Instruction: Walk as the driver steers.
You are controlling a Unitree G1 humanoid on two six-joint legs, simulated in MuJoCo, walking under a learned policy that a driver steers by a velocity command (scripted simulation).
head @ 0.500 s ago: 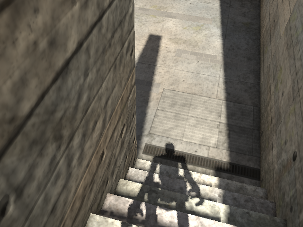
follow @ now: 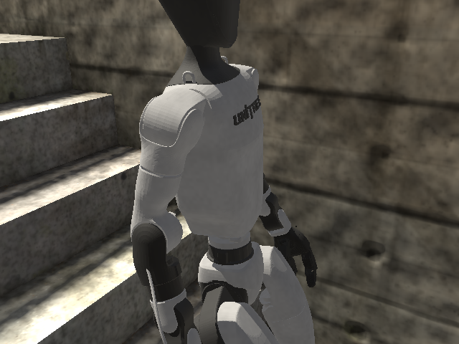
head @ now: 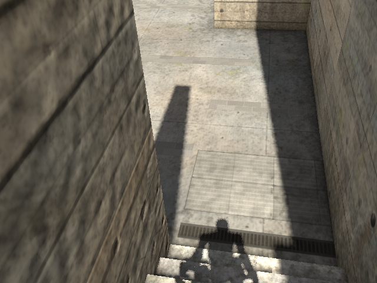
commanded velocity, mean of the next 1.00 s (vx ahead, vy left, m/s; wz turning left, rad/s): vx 0.07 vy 0.00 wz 0.00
